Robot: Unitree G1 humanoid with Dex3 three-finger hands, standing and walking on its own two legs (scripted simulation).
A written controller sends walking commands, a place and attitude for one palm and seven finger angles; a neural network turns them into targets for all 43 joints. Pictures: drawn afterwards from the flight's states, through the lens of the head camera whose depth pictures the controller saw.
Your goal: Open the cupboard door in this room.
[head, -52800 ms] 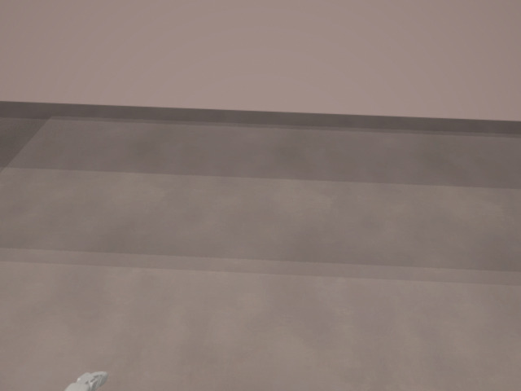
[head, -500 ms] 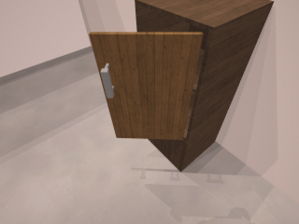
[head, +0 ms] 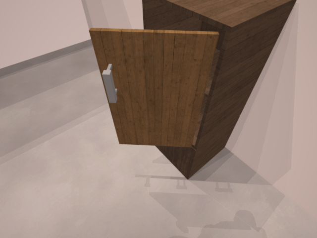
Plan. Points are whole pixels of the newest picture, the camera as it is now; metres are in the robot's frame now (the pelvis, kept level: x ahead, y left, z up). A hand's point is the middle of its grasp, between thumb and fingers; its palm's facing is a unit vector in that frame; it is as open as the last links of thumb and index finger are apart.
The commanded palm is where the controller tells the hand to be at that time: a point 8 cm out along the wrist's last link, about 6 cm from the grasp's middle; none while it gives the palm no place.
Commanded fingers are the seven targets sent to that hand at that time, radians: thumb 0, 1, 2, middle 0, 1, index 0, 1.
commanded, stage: look again from close up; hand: left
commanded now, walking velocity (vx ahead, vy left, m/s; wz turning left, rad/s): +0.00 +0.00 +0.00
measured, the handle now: (111, 83) +0.58 +0.20 +0.05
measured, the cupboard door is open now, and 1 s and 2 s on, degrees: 47 47 47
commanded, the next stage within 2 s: raise the hand with hooked fingers in 0.24 s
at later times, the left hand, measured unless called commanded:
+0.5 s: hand (85, 216) +0.18 +0.20 -0.04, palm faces +0.27 -0.96 -0.12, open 7.5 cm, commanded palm +0.11 +0.24 -0.06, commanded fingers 0.00 0.69 0.81 -0.22 -0.44 -0.22 -0.44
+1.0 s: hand (78, 208) +0.19 +0.20 -0.01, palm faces -0.06 -0.99 -0.09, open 10.0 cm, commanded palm +0.15 +0.27 -0.01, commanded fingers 0.00 0.11 0.56 -0.26 -0.81 -0.26 -0.81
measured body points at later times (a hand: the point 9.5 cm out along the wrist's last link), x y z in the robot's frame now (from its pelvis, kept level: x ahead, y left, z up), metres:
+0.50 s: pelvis +0.01 +0.00 -0.01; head +0.00 -0.01 +0.44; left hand +0.16 +0.25 -0.03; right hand +0.10 -0.24 -0.13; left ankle -0.01 +0.11 -0.74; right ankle +0.01 -0.11 -0.74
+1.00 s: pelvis -0.04 +0.00 -0.08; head +0.02 +0.01 +0.37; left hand +0.18 +0.26 +0.00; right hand +0.17 -0.21 -0.15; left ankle -0.01 +0.11 -0.74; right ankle +0.01 -0.11 -0.74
